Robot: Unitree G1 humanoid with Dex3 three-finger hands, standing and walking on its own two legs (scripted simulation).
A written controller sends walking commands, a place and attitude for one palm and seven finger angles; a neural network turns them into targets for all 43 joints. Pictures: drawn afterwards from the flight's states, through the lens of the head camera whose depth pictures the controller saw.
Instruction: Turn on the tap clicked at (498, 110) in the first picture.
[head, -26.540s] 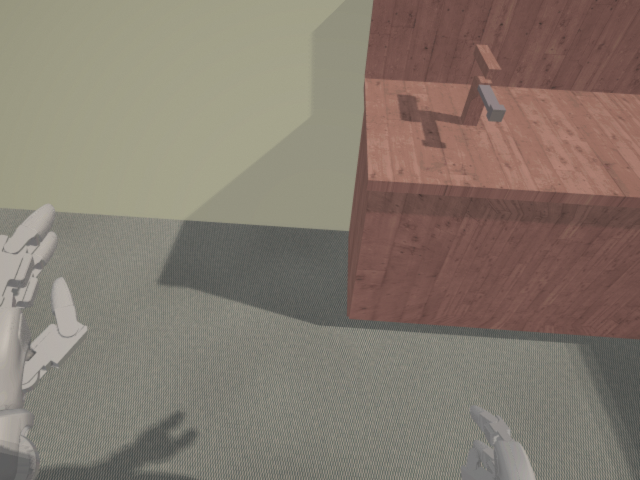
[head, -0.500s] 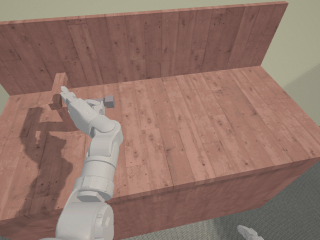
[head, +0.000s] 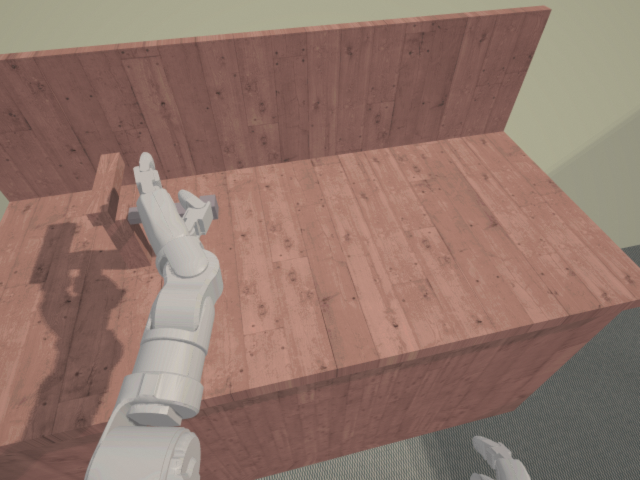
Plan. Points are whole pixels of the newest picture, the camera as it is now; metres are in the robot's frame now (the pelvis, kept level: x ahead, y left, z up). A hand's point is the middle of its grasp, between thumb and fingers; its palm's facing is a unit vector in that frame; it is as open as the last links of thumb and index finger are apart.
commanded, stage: draw the hand back beside the body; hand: left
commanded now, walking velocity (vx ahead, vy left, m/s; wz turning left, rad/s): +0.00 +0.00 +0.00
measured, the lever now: (209, 207) +0.50 +0.21 +0.05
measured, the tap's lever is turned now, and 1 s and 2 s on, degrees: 86 86 86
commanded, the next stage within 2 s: step back with the hand held close in 1.34 s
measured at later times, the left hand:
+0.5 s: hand (148, 289) +0.28 +0.20 +0.15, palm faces +0.23 -0.95 -0.21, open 7.6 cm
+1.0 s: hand (55, 340) +0.21 +0.25 +0.16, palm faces +0.38 -0.88 -0.30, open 7.4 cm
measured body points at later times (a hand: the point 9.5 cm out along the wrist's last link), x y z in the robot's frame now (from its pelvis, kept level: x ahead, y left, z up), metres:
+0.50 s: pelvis -0.02 +0.01 +0.01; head -0.03 -0.01 +0.46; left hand +0.26 +0.25 +0.16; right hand +0.18 -0.20 -0.08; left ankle -0.03 +0.13 -0.73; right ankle +0.01 -0.09 -0.73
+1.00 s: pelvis +0.00 +0.02 +0.01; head -0.02 +0.01 +0.46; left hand +0.18 +0.30 +0.18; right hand +0.19 -0.20 -0.07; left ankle -0.03 +0.13 -0.73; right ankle +0.01 -0.09 -0.73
